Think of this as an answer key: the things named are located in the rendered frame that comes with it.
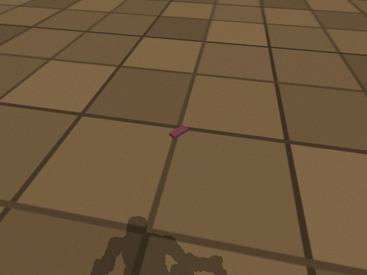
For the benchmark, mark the small box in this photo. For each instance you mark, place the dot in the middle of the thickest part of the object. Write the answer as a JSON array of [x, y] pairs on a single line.
[[178, 132]]

